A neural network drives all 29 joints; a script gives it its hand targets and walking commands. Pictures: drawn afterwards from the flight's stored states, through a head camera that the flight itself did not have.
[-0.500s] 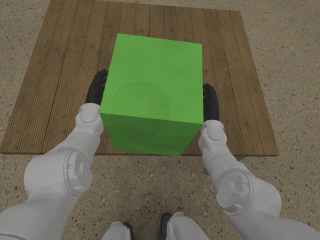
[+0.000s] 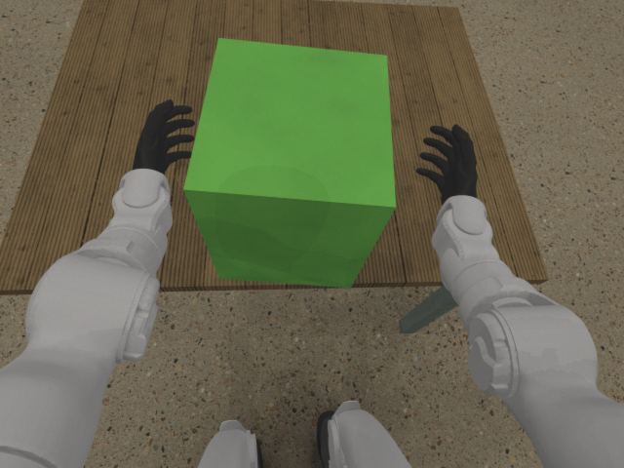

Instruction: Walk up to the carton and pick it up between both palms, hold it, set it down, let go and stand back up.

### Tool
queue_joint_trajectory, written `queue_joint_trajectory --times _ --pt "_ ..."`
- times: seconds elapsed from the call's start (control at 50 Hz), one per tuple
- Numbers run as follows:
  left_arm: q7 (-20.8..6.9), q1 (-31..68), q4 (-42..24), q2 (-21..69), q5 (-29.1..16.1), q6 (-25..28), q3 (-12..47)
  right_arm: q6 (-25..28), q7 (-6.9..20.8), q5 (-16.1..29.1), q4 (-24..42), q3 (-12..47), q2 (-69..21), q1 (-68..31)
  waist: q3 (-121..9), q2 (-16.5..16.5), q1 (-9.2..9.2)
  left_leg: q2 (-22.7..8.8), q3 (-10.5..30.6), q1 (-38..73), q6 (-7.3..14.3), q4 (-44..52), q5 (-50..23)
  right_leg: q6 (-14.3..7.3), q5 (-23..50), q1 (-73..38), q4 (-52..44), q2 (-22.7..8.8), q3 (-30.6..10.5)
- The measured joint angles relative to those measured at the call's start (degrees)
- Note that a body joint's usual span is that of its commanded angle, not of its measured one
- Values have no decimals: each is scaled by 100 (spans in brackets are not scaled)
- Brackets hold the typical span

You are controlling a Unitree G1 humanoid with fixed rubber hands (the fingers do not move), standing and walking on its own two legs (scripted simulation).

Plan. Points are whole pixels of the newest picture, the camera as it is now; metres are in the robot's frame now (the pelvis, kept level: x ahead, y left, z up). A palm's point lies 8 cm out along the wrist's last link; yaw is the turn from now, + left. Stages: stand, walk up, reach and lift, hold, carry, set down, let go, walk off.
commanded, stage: set down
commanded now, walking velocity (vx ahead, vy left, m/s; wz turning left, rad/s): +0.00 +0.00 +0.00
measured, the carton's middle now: (293, 180) +0.48 -0.02 +0.01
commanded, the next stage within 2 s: none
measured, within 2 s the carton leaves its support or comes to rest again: neither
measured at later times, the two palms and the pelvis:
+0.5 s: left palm (122, 81) +0.51 +0.15 +0.15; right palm (486, 112) +0.46 -0.22 +0.14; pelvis +0.01 -0.02 +0.04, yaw +2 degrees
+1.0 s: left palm (101, 107) +0.48 +0.17 +0.15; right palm (479, 143) +0.42 -0.21 +0.14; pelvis +0.02 +0.00 +0.07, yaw +0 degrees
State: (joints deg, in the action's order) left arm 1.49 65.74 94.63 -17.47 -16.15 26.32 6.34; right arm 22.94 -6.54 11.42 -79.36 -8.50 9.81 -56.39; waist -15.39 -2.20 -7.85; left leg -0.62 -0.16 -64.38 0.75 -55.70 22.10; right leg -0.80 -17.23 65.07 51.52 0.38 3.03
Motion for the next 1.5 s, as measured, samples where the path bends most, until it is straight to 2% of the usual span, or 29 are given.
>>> queue_joint_trajectory --times 0.12,0.24,0.52,0.74,0.92,1.12,1.34,1.5 --pt "-112 -11 -326 -138 -374 -272 349 -425 52 372 347 355 154 -6 -30 41 32 34 12 214 -29 212 -104 -29 58 -182 -136 -18 -6" --pt "-231 132 -448 -227 -493 -585 483 -755 -39 482 509 476 111 -124 -37 73 22 48 79 565 -79 513 -209 -75 117 -528 -389 -16 41" --pt "-395 190 -811 -414 -191 -1338 141 -1398 -403 626 922 636 -22 -221 147 167 -96 1 188 1796 -150 1559 -538 -129 451 -1802 -1485 76 101" --pt "-440 47 -1143 -487 -31 -1857 -75 -1926 -483 626 1331 703 3 -12 376 223 -61 -16 112 2806 -103 2335 -799 -83 796 -2835 -2366 118 2" --pt "-505 -550 -1282 -266 272 -1733 -319 -1747 -492 470 1349 666 -164 571 617 238 45 4 68 3386 -54 2594 -847 -37 883 -3428 -2675 105 -46" --pt "-382 -1340 -1792 -94 240 -1407 -452 -1417 -466 172 1804 428 -373 1264 624 182 146 8 49 3211 -29 2434 -775 -4 846 -3266 -2562 98 -60" --pt "-524 -2065 -2517 28 579 -1441 -733 -1093 -530 230 2031 607 -377 1870 773 185 231 -19 55 3613 -27 2495 -730 1 856 -3701 -2711 132 -64" --pt "-549 -2542 -2720 54 517 -1309 -701 -952 -529 152 2238 603 -464 2383 924 183 297 -5 46 3872 -22 2503 -702 -2 795 -3924 -2652 118 -72"
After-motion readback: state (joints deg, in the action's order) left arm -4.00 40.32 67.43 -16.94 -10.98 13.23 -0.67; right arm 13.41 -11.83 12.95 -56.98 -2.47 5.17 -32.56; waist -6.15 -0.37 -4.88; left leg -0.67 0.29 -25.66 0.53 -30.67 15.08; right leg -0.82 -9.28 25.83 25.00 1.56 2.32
